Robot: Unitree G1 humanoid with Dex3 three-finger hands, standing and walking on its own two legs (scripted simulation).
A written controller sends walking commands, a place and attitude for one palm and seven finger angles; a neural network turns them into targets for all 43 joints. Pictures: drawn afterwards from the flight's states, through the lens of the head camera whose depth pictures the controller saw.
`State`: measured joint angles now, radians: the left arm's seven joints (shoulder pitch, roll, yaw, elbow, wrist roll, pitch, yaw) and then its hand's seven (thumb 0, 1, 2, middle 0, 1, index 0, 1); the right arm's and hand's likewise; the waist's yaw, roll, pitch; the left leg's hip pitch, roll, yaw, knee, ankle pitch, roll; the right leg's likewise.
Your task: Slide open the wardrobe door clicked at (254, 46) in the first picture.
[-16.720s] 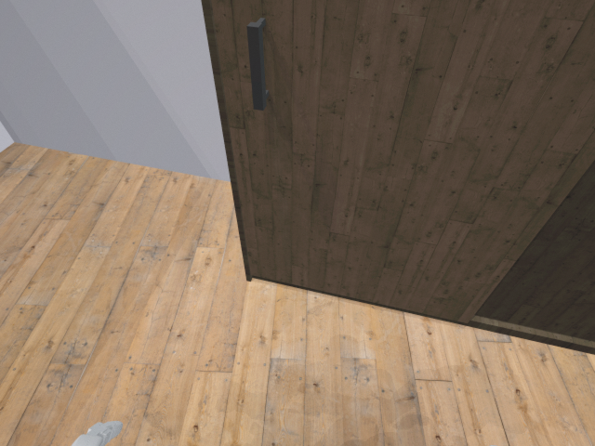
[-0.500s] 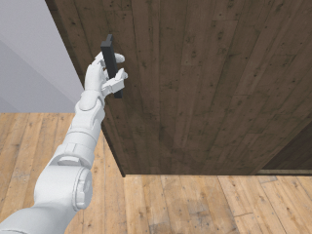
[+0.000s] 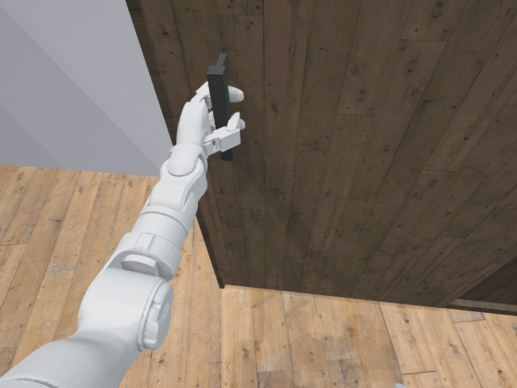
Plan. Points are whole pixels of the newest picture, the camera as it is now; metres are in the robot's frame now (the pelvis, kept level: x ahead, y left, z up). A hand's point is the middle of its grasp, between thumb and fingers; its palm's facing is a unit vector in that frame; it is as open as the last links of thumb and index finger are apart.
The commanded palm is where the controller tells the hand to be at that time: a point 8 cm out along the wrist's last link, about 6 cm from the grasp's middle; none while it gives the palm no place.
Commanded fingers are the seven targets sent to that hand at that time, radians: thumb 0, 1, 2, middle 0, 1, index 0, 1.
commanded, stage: tug the door sideways, standing still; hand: left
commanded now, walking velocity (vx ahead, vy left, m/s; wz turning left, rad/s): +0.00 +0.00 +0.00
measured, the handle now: (225, 110) +0.52 +0.05 +0.15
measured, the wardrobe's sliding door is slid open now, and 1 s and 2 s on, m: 0.00 0.00 0.15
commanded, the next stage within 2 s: step sideways, sliding the door along in 0.58 s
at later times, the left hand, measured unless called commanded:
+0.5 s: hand (236, 133) +0.46 +0.03 +0.15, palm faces -0.10 -0.99 -0.05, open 5.9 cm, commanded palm +0.44 +0.03 +0.15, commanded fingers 0.00 0.90 0.90 -0.45 -1.40 -0.45 -1.40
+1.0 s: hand (236, 134) +0.46 +0.03 +0.14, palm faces -0.09 -0.99 -0.12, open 6.1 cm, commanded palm +0.45 +0.04 +0.15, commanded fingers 0.00 0.90 0.90 -0.45 -1.40 -0.45 -1.40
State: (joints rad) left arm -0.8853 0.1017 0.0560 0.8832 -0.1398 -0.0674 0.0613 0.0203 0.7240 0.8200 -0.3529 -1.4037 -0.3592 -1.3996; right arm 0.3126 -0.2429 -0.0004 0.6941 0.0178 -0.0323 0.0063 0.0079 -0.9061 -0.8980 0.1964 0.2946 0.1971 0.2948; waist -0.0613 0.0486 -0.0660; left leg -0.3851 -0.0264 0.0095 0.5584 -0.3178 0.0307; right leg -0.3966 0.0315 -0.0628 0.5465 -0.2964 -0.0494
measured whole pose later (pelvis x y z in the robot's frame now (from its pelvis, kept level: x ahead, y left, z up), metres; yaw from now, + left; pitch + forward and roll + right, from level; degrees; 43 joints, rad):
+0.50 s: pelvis +0.00 +0.00 -0.01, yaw +1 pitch +9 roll +0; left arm -0.95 0.09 -0.03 0.98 -0.17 -0.14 0.11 0.00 0.76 0.80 -0.33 -1.40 -0.26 -1.40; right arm 0.37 -0.24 0.00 0.76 0.01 -0.10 0.03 0.01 -0.91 -0.90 0.20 0.29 0.20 0.29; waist -0.05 0.05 -0.07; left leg -0.44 -0.04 0.00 0.61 -0.33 0.04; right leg -0.44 0.01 -0.08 0.60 -0.32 -0.04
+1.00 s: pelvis -0.01 -0.02 +0.00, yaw -4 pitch +1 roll -1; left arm -0.89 0.19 0.02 0.87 -0.15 -0.14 0.05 -0.02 0.71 0.82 -0.41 -1.39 -0.27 -1.40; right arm 0.26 -0.20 0.00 0.70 0.03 -0.04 -0.07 0.01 -0.91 -0.90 0.20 0.29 0.20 0.29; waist -0.01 0.09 0.12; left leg -0.26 0.06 0.04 0.62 -0.37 0.00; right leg -0.48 0.03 -0.01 0.92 -0.44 -0.02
